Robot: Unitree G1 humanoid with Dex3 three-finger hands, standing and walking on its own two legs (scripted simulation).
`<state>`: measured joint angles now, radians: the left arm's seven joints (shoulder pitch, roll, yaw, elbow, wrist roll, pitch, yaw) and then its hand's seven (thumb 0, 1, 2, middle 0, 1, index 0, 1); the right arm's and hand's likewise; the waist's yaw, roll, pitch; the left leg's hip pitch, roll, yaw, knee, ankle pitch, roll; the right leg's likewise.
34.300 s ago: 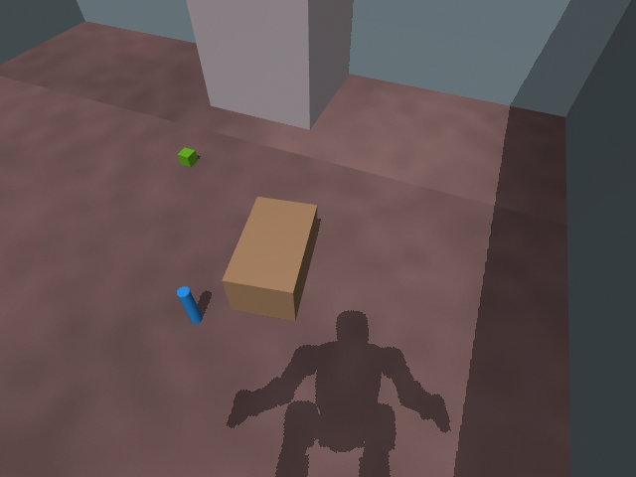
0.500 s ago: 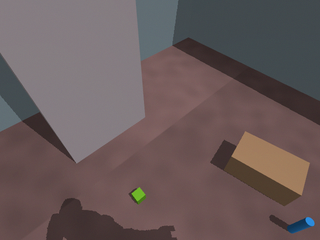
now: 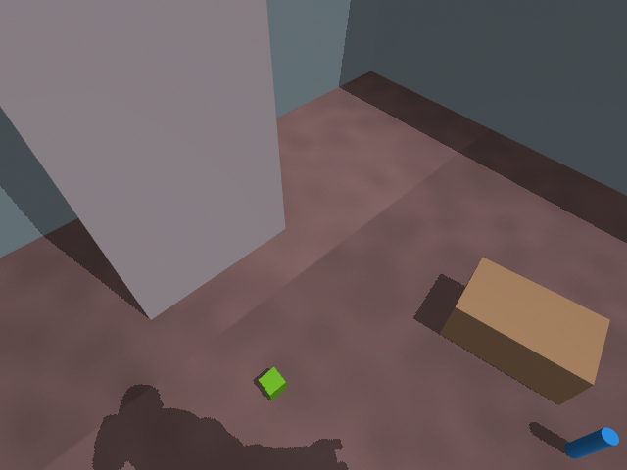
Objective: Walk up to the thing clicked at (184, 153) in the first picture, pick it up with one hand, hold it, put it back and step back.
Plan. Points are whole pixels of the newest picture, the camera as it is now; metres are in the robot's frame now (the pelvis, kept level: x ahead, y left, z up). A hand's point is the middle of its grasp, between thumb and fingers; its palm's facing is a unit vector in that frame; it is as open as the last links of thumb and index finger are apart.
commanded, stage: stand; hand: left
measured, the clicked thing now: (272, 384) +0.45 +0.15 -0.75
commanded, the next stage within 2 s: walk up in 0.60 s
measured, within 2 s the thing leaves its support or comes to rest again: neither
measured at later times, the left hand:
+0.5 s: hand out of the picture +0.07 +0.25 -0.16, palm faces -0.02 -0.94 -0.34, open 7.4 cm
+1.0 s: hand out of the picture +0.07 +0.17 -0.17, palm faces -0.06 -0.93 -0.37, open 7.4 cm
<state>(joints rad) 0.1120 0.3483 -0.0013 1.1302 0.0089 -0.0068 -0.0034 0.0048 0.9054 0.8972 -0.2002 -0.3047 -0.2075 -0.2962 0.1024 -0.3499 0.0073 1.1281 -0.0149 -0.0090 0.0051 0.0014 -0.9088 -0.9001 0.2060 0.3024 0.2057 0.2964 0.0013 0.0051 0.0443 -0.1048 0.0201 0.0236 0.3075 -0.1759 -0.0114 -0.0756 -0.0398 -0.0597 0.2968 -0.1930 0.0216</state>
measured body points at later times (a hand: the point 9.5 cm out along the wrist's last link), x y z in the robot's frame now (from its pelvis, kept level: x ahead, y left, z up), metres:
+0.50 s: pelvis +0.00 +0.00 +0.00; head +0.01 +0.00 +0.45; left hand +0.07 +0.30 -0.13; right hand +0.08 -0.30 -0.13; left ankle -0.01 +0.12 -0.75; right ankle -0.02 -0.13 -0.75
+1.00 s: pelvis +0.02 -0.10 -0.02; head +0.05 -0.11 +0.42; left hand +0.07 +0.22 -0.14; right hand +0.05 -0.45 -0.14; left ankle +0.00 +0.08 -0.72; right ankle +0.04 -0.23 -0.75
